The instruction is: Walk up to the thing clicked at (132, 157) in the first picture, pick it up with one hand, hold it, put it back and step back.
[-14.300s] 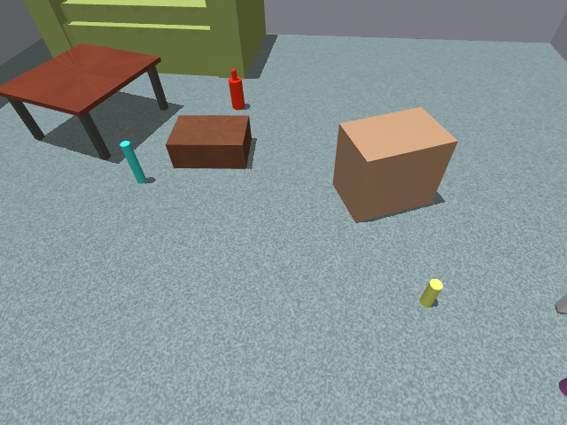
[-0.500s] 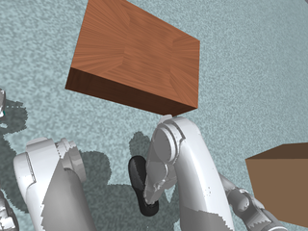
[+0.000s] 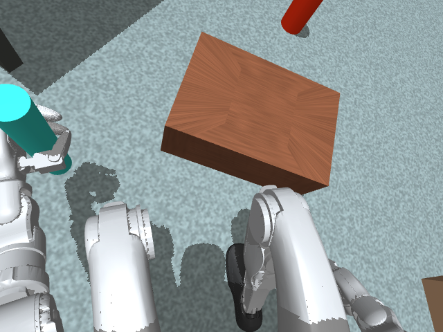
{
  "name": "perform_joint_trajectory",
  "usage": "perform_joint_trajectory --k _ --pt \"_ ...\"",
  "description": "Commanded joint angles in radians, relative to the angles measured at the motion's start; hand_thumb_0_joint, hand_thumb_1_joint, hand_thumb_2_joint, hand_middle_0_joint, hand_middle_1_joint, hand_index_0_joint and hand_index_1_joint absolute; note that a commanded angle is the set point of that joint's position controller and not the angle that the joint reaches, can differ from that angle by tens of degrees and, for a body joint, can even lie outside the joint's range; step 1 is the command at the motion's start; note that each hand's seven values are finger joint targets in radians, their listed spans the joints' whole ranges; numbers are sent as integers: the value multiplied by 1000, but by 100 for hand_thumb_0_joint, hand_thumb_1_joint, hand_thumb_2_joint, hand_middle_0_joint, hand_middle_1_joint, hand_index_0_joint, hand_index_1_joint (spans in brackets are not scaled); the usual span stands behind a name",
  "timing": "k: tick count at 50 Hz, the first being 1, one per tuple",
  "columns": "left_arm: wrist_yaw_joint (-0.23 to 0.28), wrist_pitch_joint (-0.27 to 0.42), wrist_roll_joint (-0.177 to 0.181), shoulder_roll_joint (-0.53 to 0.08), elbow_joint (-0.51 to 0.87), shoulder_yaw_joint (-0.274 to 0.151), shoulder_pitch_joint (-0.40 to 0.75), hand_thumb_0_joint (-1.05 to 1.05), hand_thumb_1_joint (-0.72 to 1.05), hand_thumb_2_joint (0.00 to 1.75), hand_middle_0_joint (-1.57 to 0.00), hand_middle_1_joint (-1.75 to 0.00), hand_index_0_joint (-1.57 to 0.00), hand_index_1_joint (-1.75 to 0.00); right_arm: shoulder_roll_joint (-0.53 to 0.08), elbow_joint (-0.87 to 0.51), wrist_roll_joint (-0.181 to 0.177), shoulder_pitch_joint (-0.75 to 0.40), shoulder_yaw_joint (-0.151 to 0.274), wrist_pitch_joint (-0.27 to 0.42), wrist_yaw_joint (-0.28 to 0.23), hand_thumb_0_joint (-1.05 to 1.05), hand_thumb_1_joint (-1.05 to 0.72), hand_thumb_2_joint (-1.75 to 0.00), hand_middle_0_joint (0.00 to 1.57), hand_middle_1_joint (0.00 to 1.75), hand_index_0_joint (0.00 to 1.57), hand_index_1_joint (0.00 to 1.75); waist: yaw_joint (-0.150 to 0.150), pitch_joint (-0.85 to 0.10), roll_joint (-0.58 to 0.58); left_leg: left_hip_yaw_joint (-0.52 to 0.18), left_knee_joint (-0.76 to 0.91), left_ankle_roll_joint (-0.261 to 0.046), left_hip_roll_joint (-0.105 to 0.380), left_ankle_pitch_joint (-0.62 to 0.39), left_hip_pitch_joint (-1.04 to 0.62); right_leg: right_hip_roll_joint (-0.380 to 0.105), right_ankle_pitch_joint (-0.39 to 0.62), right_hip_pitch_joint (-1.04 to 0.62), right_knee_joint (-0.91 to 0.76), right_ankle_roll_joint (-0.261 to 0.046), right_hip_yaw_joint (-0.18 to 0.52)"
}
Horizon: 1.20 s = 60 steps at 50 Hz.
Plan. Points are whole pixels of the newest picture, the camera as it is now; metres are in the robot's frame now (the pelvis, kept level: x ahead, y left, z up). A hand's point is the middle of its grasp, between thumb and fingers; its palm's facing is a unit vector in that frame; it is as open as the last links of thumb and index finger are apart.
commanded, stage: settle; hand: left
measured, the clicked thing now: (39, 141) +0.42 +0.29 -0.07
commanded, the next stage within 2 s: lift in 1.00 s
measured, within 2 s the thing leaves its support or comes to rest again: neither
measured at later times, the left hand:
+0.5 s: hand (42, 117) +0.43 +0.27 -0.01, palm faces +0.24 -0.97 -0.04, open 6.2 cm
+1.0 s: hand (34, 109) +0.43 +0.27 +0.02, palm faces +0.26 -0.97 -0.03, open 6.2 cm
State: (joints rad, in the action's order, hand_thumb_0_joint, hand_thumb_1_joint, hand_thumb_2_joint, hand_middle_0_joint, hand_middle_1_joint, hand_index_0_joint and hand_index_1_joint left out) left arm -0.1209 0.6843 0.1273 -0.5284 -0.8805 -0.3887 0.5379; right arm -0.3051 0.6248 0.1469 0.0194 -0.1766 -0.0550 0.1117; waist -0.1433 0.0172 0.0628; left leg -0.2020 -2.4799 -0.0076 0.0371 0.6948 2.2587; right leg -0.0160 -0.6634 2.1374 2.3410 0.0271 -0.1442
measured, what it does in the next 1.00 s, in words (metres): rises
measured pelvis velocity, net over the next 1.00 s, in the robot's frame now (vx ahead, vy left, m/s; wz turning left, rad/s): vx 0.01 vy -0.01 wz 0.09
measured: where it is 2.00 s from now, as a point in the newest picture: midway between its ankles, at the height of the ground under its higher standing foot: (195, 315)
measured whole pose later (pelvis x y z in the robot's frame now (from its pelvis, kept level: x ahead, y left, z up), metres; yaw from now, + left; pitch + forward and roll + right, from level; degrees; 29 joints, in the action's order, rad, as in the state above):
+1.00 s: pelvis +0.01 -0.01 +0.06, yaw +5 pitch +33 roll -5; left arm -0.19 0.57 0.13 -0.41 -0.87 -0.43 0.60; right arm -0.28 0.67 0.07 0.10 -0.04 -0.01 0.05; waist -0.11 -0.11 0.01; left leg -0.10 -2.26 0.01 0.04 0.70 2.14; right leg -0.03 -0.69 2.09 2.21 0.00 -0.06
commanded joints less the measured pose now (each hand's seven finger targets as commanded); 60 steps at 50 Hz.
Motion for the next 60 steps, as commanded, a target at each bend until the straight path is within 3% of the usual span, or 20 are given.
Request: perform_joint_trajectory --k 1,3,4,7,14,18,20,21,23,24,26,28,33,38,43,44,47,53,58,60 --pt "-20 75 35 -196 280 -50 337 0 53 133 -137 -146 -137 -147 -257 -29 -24 113 130 5 -27 0 -87 -90 20 30 20 30 -16 -701 -344 86 342 -3 -13 -101 -475 49 159 -261 -208 -66 -24" --pt "-25 68 44 -175 305 -40 356 0 53 133 -137 -146 -137 -148 -239 -30 -31 125 131 8 -30 0 -87 -90 20 30 20 30 -17 -718 -341 95 353 -5 -15 -90 -472 48 149 -287 -226 -66 -16" --pt "-22 62 46 -189 290 -63 352 0 55 133 -136 -146 -136 -147 -240 -32 -37 119 140 10 -35 0 -87 -90 20 30 20 30 -1 -721 -317 100 358 -9 -17 -79 -465 47 136 -289 -238 -65 -12" --pt "-43 49 40 -169 306 -42 361 0 57 132 -135 -144 -135 -145 -235 -25 -46 139 155 11 -41 0 -88 -90 20 30 20 30 -10 -756 -311 108 367 -7 -17 -127 -492 42 172 -304 -243 -65 -1" --pt "-60 28 44 -191 281 -97 346 0 57 131 -134 -143 -134 -144 -214 -20 -59 162 170 18 -51 0 -88 -90 20 30 20 30 21 -788 -280 130 390 -11 -20 -153 -493 35 178 -368 -274 -62 22" --pt "-74 15 47 -156 269 -88 356 0 57 132 -134 -144 -134 -144 -207 -14 -66 168 178 26 -56 0 -88 -90 20 30 20 30 17 -780 -284 131 410 -10 -18 -169 -525 31 186 -347 -283 -65 26" --pt "-74 11 42 -189 286 -110 364 0 56 132 -135 -143 -135 -144 -205 -13 -64 174 186 28 -59 0 -88 -90 20 30 20 30 29 -823 -273 144 394 -15 -18 -185 -526 32 205 -383 -296 -61 40" --pt "-77 12 43 -167 296 -96 372 0 56 132 -135 -144 -135 -144 -202 -19 -66 171 186 31 -59 0 -88 -90 20 30 20 30 20 -812 -269 143 403 -16 -19 -178 -515 30 199 -386 -296 -61 38" --pt "-78 7 44 -170 294 -107 376 0 58 132 -135 -143 -135 -144 -198 -16 -68 176 191 35 -61 0 -88 -90 20 30 20 30 34 -820 -258 145 414 -16 -20 -174 -525 30 191 -383 -305 -62 43" --pt "-81 2 42 -148 268 -95 367 0 57 132 -134 -143 -135 -144 -198 -13 -70 179 192 36 -60 0 -88 -90 20 30 20 30 22 -801 -274 141 423 -13 -19 -180 -542 28 189 -360 -302 -65 39" --pt "-76 4 38 -171 292 -108 371 0 58 134 -134 -143 -134 -144 -195 -18 -69 176 196 38 -64 0 -88 -90 20 30 20 30 35 -812 -268 147 432 -14 -20 -164 -536 30 173 -385 -318 -64 45" --pt "-77 0 41 -141 287 -95 381 0 55 134 -136 -144 -136 -145 -191 -18 -71 177 199 43 -63 0 -88 -90 20 30 20 30 25 -801 -253 146 441 -16 -21 -149 -523 28 164 -386 -324 -64 44" --pt "-81 -3 34 -159 316 -105 389 0 56 133 -134 -143 -134 -143 -193 -11 -74 189 208 50 -69 0 -88 -90 20 30 20 30 35 -824 -280 144 462 -11 -18 -188 -583 25 187 -371 -327 -68 45" --pt "-77 -6 37 -129 296 -89 401 0 56 134 -133 -142 -133 -143 -182 -12 -77 190 208 57 -71 0 -88 -90 20 30 20 30 29 -810 -264 147 479 -13 -22 -158 -580 22 162 -377 -346 -68 53" --pt "-80 -8 38 -132 297 -102 406 0 53 132 -132 -142 -133 -142 -180 -5 -75 204 214 62 -72 0 -89 -90 20 30 20 30 34 -846 -248 158 470 -17 -22 -204 -596 22 204 -410 -359 -64 61" --pt "-80 -10 34 -131 302 -87 416 0 52 132 -131 -140 -131 -141 -176 -8 -76 199 214 63 -73 0 -88 -90 20 30 20 30 33 -843 -262 160 478 -16 -22 -181 -596 22 184 -407 -365 -66 65" --pt "-74 -8 32 -128 277 -105 409 0 51 133 -130 -141 -131 -141 -177 1 -75 210 217 64 -73 0 -88 -90 20 30 20 30 35 -823 -241 157 487 -14 -23 -176 -597 23 176 -398 -371 -66 60" --pt "-76 1 29 -122 277 -90 424 0 51 132 -129 -140 -130 -140 -175 -8 -80 188 218 71 -73 0 -88 -90 20 30 20 30 37 -801 -259 150 526 -13 -26 -95 -599 21 106 -367 -382 -70 57" --pt "-78 -4 30 -132 288 -100 406 0 52 124 -131 -140 -133 -139 -178 -4 -83 215 222 73 -76 0 -90 -90 20 30 20 30 46 -870 -248 154 521 -12 -27 -212 -652 19 197 -416 -382 -70 64" --pt "-83 -8 27 -134 318 -90 414 0 54 124 -130 -139 -132 -138 -175 -9 -86 214 226 72 -78 0 -90 -90 20 30 20 30 45 -876 -274 156 534 -11 -26 -201 -673 18 187 -413 -390 -72 67"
